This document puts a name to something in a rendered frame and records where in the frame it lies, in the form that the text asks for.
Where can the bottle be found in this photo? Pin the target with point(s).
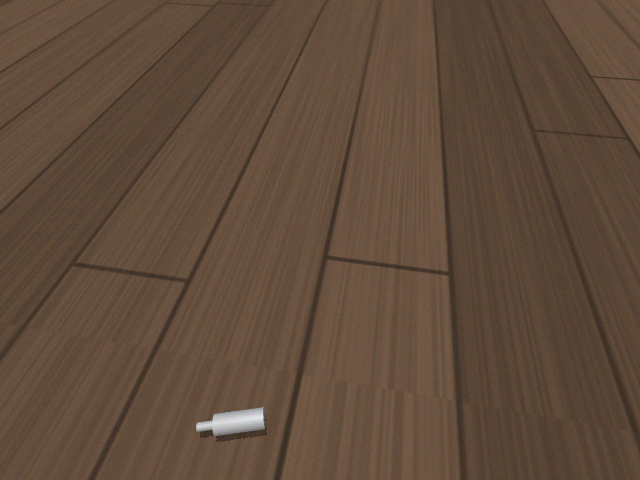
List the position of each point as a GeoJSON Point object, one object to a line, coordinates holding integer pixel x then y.
{"type": "Point", "coordinates": [235, 422]}

